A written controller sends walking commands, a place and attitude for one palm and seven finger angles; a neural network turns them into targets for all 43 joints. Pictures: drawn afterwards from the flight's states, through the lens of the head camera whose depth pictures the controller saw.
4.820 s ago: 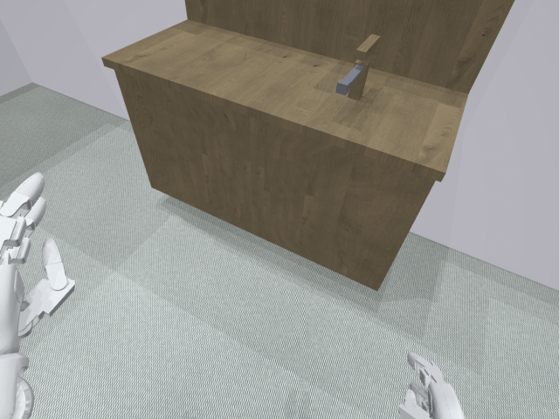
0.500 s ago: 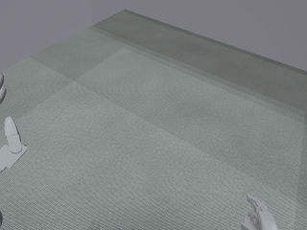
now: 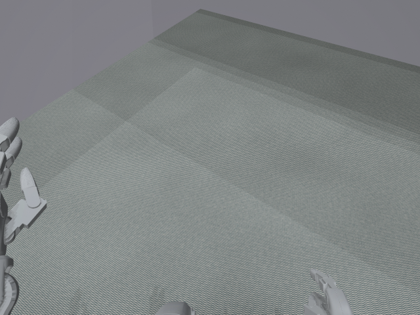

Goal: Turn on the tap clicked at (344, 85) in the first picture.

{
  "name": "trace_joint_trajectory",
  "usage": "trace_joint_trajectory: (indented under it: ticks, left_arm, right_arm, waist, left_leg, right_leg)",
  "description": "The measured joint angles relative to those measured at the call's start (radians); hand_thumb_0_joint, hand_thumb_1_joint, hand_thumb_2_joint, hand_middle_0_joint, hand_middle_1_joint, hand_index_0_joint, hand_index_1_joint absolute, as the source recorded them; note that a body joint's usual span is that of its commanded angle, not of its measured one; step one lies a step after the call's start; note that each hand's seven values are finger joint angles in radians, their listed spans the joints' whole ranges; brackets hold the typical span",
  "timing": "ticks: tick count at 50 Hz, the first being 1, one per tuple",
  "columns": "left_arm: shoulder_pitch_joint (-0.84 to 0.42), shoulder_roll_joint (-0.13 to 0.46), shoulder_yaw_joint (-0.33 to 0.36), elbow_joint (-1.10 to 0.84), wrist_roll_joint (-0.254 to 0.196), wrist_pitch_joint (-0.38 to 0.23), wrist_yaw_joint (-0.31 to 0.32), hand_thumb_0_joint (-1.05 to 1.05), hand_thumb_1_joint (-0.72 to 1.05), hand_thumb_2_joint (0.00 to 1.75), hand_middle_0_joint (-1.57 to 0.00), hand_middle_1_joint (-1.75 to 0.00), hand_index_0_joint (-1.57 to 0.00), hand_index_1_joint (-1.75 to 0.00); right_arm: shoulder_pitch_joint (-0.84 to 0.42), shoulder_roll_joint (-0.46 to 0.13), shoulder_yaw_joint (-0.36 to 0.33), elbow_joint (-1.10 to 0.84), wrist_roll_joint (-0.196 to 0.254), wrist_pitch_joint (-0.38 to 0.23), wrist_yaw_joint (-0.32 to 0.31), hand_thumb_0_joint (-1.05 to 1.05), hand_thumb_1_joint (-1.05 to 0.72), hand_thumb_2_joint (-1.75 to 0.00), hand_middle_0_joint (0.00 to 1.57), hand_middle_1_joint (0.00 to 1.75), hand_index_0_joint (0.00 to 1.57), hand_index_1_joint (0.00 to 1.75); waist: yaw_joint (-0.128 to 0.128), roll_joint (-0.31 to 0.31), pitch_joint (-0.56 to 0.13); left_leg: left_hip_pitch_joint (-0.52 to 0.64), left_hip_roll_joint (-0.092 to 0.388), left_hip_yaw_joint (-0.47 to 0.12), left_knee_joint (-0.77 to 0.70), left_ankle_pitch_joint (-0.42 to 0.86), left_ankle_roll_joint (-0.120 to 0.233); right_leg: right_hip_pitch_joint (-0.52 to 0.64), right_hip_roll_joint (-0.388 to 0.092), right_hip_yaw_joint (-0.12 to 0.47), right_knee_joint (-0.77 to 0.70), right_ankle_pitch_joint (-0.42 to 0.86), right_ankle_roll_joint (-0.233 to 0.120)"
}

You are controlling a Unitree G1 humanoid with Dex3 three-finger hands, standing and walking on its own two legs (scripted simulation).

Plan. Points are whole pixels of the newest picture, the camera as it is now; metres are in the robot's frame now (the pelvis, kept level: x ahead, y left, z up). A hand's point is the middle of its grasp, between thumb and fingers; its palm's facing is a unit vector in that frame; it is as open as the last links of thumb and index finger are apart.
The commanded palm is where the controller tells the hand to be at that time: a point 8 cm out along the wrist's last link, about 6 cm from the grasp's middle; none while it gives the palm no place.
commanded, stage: walk to a spot facing it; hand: left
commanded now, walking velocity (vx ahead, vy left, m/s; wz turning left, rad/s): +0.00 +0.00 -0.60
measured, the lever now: out of the picture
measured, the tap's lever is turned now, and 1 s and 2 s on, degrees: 0 0 0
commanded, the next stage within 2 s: none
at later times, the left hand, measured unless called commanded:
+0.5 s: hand (119, 109) +0.40 +0.18 +0.19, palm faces +0.20 -0.89 -0.40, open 7.4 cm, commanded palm +0.34 +0.24 +0.19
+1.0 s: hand (209, 105) +0.40 +0.03 +0.20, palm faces -0.06 -0.85 -0.53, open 7.4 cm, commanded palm +0.37 +0.10 +0.19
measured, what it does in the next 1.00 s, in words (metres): walks ahead, turning right: left foot, then right foot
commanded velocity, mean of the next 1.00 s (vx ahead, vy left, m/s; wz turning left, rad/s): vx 0.00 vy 0.00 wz -0.60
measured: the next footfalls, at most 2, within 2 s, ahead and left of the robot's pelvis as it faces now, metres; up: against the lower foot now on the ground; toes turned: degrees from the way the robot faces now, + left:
left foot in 0.30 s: +0.22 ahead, +0.12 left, +0.00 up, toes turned +6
right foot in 0.68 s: +0.15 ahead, -0.16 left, +0.00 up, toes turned -28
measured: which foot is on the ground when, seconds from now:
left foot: up 0.00-0.28, down 0.30-0.68, up 0.70-1.00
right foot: down 0.00-0.30, up 0.32-0.66, down 0.68-1.00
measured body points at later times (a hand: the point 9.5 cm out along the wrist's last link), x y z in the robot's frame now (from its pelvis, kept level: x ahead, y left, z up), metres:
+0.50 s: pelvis +0.12 +0.00 +0.01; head +0.18 +0.00 +0.45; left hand +0.39 +0.23 +0.21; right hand +0.27 -0.22 -0.07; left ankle +0.18 +0.12 -0.72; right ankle +0.09 -0.12 -0.67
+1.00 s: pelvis +0.10 -0.07 +0.01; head +0.13 -0.12 +0.46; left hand +0.40 +0.07 +0.23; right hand +0.13 -0.39 -0.09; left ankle +0.16 +0.08 -0.63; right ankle +0.11 -0.14 -0.72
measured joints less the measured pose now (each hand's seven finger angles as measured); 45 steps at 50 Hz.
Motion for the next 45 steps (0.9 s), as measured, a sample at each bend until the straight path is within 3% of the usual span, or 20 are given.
trace_joint_trajectory:
  ticks: [2,4,8,13,14,15,17,20,22,27,33,35,38,41,45]
  left_arm:
    - [0.019,-0.027,-0.014,0.001,-0.001,0.0,0.001,0.01,0.89,0.9,-0.21,-0.3,-0.21,-0.3]
    - [0.06,-0.036,-0.023,-0.022,0.002,-0.009,0.003,0.01,0.89,0.9,-0.21,-0.3,-0.21,-0.3]
    - [0.115,-0.002,-0.016,-0.106,0.002,-0.029,0.011,0.01,0.88,0.9,-0.22,-0.3,-0.22,-0.3]
    - [0.11,0.058,0.035,-0.182,-0.004,-0.058,0.031,0.01,0.88,0.9,-0.22,-0.3,-0.22,-0.3]
    - [0.104,0.065,0.046,-0.184,-0.005,-0.064,0.034,0.01,0.88,0.9,-0.22,-0.3,-0.22,-0.3]
    - [0.091,0.072,0.057,-0.178,-0.006,-0.07,0.036,0.01,0.88,0.9,-0.22,-0.3,-0.22,-0.3]
    - [0.031,0.087,0.069,-0.128,-0.009,-0.077,0.037,0.01,0.88,0.9,-0.22,-0.3,-0.22,-0.3]
    - [-0.033,0.078,0.065,-0.038,-0.009,-0.066,0.028,0.01,0.89,0.9,-0.21,-0.3,-0.21,-0.3]
    - [-0.047,0.057,0.048,-0.035,-0.011,-0.039,0.019,0.01,0.89,0.9,-0.21,-0.3,-0.21,-0.3]
    - [0.008,0.038,0.005,-0.152,-0.008,-0.019,-0.001,0.02,0.89,0.9,-0.21,-0.3,-0.21,-0.3]
    - [0.102,0.109,0.067,-0.188,-0.018,-0.037,-0.008,0.01,0.89,0.9,-0.21,-0.3,-0.21,-0.3]
    - [0.095,0.104,0.071,-0.167,-0.01,-0.035,-0.009,0.01,0.89,0.9,-0.22,-0.3,-0.21,-0.3]
    - [0.08,0.07,0.061,-0.139,-0.015,-0.017,-0.007,0.01,0.88,0.9,-0.22,-0.3,-0.22,-0.3]
    - [0.105,0.06,0.065,-0.117,-0.025,-0.007,0.0,0.01,0.88,0.9,-0.22,-0.3,-0.22,-0.3]
    - [0.137,0.065,0.058,-0.102,-0.034,-0.005,0.008,0.01,0.88,0.9,-0.22,-0.3,-0.22,-0.3]
  right_arm:
    - [-0.014,-0.032,-0.013,-0.001,0.0,0.011,-0.001,0.02,-0.91,-0.89,0.2,0.3,0.2,0.3]
    - [-0.024,-0.056,-0.023,-0.016,-0.002,0.016,-0.006,0.02,-0.91,-0.89,0.2,0.3,0.2,0.3]
    - [-0.031,-0.076,-0.04,-0.064,-0.008,0.016,-0.015,0.02,-0.91,-0.9,0.2,0.3,0.2,0.29]
    - [-0.016,-0.073,-0.048,-0.118,-0.008,0.008,-0.021,0.02,-0.91,-0.9,0.19,0.3,0.2,0.29]
    - [-0.011,-0.07,-0.047,-0.127,-0.007,0.008,-0.022,0.02,-0.91,-0.9,0.19,0.3,0.2,0.29]
    - [-0.011,-0.062,-0.047,-0.133,-0.004,0.008,-0.024,0.02,-0.91,-0.9,0.19,0.3,0.2,0.29]
    - [-0.027,-0.02,-0.046,-0.133,-0.003,0.011,-0.021,0.02,-0.91,-0.9,0.19,0.3,0.2,0.29]
    - [-0.046,0.03,-0.011,-0.139,-0.011,0.016,0.008,0.01,-0.91,-0.9,0.19,0.3,0.2,0.29]
    - [-0.045,0.055,0.011,-0.147,-0.009,0.013,0.031,0.01,-0.91,-0.9,0.19,0.3,0.2,0.29]
    - [-0.008,0.084,0.041,-0.17,-0.005,-0.012,0.07,0.01,-0.91,-0.89,0.2,0.3,0.2,0.3]
    - [0.045,0.067,0.027,-0.162,0.002,-0.035,0.074,0.01,-0.9,-0.89,0.2,0.3,0.2,0.3]
    - [0.046,0.033,0.011,-0.147,0.007,-0.032,0.069,0.01,-0.9,-0.89,0.2,0.3,0.2,0.3]
    - [0.002,-0.02,-0.011,-0.094,0.01,-0.007,0.05,0.02,-0.91,-0.89,0.2,0.3,0.2,0.3]
    - [-0.034,-0.049,-0.028,-0.083,0.01,0.028,0.037,0.02,-0.91,-0.89,0.2,0.3,0.2,0.3]
    - [-0.048,-0.068,-0.048,-0.095,0.007,0.059,0.031,0.02,-0.91,-0.9,0.19,0.3,0.2,0.29]
  waist:
    - [-0.011,-0.015,0.001]
    - [-0.022,-0.033,0.004]
    - [-0.023,-0.079,0.019]
    - [0.002,-0.106,0.01]
    - [0.007,-0.103,0.0]
    - [0.008,-0.105,-0.009]
    - [0.011,-0.134,-0.008]
    - [0.004,-0.124,0.002]
    - [0.002,-0.108,0.015]
    - [-0.006,-0.08,0.052]
    - [0.008,-0.043,0.07]
    - [0.004,0.004,0.085]
    - [-0.01,0.009,0.101]
    - [-0.032,-0.015,0.101]
    - [-0.055,-0.031,0.073]
  left_leg:
    - [-0.076,-0.006,0.004,0.108,0.037,-0.011]
    - [-0.131,0.006,0.015,0.105,0.069,-0.022]
    - [-0.13,0.036,0.057,-0.183,0.128,-0.031]
    - [-0.016,0.018,0.118,-0.528,0.254,-0.036]
    - [0.023,0.012,0.137,-0.59,0.31,-0.035]
    - [0.053,0.01,0.154,-0.619,0.331,-0.009]
    - [0.061,0.007,0.189,-0.574,0.262,0.025]
    - [0.081,0.047,0.211,-0.559,0.214,0.024]
    - [0.1,0.077,0.225,-0.574,0.217,0.01]
    - [0.122,0.136,0.256,-0.592,0.218,-0.015]
    - [0.119,0.203,0.296,-0.53,0.182,-0.072]
    - [0.089,0.238,0.254,-0.425,0.137,-0.078]
    - [-0.018,0.13,0.098,-0.107,-0.063,-0.084]
    - [-0.096,0.044,0.039,0.108,-0.036,-0.095]
    - [-0.157,0.001,0.003,0.193,0.051,-0.098]
  right_leg:
    - [0.038,-0.004,0.001,-0.033,-0.005,0.01]
    - [0.07,-0.002,0.005,-0.072,-0.002,0.007]
    - [0.117,0.003,0.025,-0.127,-0.005,0.008]
    - [0.138,0.017,0.074,-0.087,-0.067,0.029]
    - [0.136,0.022,0.089,-0.058,-0.09,0.036]
    - [0.124,0.023,0.105,-0.01,-0.116,0.044]
    - [0.048,0.015,0.16,0.182,-0.179,0.062]
    - [-0.08,0.041,0.176,0.447,-0.238,0.081]
    - [-0.135,0.032,0.155,0.477,-0.194,0.092]
    - [-0.164,-0.001,0.106,0.294,-0.067,0.111]
    - [-0.058,0.018,0.068,0.032,0.011,0.109]
    - [-0.027,0.052,0.052,0.005,0.026,0.044]
    - [-0.045,0.058,0.082,0.035,0.001,-0.013]
    - [-0.035,0.072,0.123,-0.011,0.036,-0.027]
    - [-0.012,0.105,0.154,-0.084,0.086,-0.038]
